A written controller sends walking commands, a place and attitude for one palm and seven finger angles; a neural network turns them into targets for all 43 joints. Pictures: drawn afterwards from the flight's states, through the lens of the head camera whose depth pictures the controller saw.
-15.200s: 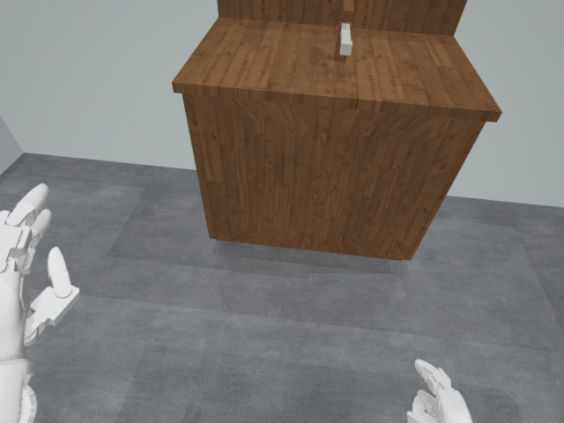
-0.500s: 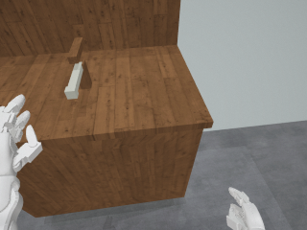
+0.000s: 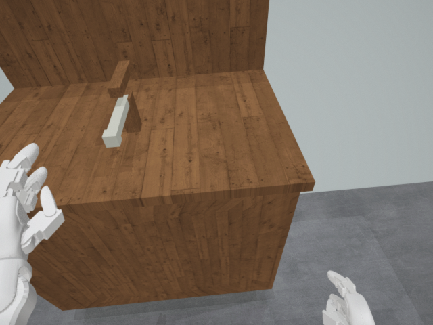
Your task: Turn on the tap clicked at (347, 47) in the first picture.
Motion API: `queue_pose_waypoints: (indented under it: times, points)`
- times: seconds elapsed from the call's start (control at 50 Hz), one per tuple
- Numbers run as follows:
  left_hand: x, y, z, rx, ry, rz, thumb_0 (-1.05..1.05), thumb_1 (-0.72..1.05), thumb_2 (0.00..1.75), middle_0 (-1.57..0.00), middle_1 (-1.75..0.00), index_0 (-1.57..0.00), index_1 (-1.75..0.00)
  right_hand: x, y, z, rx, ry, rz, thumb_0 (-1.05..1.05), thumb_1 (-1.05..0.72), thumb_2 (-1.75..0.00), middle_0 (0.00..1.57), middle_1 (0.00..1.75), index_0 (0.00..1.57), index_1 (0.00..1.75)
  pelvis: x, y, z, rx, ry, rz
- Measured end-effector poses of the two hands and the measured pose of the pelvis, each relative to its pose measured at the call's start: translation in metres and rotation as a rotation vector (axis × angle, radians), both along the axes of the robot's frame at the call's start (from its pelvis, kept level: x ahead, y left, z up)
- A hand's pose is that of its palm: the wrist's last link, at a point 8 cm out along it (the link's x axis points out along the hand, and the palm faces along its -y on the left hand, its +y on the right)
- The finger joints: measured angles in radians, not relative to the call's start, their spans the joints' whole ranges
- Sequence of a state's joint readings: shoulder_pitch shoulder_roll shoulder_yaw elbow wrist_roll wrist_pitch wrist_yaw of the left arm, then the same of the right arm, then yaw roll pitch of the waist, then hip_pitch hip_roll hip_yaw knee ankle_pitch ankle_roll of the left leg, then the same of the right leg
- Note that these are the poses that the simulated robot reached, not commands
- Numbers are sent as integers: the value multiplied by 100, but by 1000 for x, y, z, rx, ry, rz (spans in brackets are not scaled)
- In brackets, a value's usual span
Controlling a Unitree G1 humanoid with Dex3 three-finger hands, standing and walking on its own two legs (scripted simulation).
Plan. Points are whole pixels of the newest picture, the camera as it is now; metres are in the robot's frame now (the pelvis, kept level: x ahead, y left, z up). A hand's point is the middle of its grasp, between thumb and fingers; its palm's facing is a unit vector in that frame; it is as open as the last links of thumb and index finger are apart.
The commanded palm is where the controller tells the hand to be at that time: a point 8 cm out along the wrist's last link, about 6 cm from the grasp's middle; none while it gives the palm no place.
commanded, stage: turn the palm inward beside the body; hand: left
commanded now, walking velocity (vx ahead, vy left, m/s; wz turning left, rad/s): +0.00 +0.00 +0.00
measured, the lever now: (112, 138) +0.41 +0.28 +0.14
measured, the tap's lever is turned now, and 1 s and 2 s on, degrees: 0 0 0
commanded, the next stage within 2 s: reach beside the lever's end, fingers flat in 1.30 s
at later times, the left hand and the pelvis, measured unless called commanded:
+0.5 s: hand (46, 224) +0.18 +0.25 +0.19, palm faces +0.43 -0.88 -0.17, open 7.5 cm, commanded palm +0.12 +0.29 +0.20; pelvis -0.01 +0.02 +0.01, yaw +0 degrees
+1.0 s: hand (61, 235) +0.17 +0.22 +0.19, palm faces +0.44 -0.89 -0.13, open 7.5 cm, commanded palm +0.11 +0.26 +0.21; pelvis -0.02 -0.01 +0.01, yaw +0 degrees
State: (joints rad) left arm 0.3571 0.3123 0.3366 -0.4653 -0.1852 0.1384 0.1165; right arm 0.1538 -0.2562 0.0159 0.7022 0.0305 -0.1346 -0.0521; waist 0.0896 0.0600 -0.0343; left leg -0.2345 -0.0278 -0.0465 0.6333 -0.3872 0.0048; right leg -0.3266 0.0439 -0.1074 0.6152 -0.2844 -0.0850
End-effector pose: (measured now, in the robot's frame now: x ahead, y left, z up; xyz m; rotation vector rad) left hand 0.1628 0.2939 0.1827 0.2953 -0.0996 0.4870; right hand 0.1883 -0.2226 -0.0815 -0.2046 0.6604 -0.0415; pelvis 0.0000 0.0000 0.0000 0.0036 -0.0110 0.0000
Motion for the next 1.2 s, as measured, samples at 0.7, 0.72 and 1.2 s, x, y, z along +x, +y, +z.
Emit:
queue_pose_waypoints:
  times: [0.7, 0.72, 1.2]
  points:
    - [-33, -13, 14, -116, -7, -54, 2, 89, 90, -21, -30, -20, -30, 1, 34, 23, 37, -117, 56, 1, -91, -90, 20, 30, 21, 30, -17, 8, 7, 1, -71, 2]
    - [-34, -14, 14, -120, -2, -52, 2, 89, 90, -21, -30, -20, -30, 2, 32, 23, 38, -118, 56, 1, -91, -90, 20, 30, 21, 30, -17, 7, 7, 0, -73, 2]
    - [-37, -38, 12, -150, 9, -43, 2, 89, 90, -21, -30, -20, -30, 8, 8, 21, 48, -126, 35, 1, -91, -90, 20, 30, 20, 30, -18, -12, 5, -7, -69, 9]
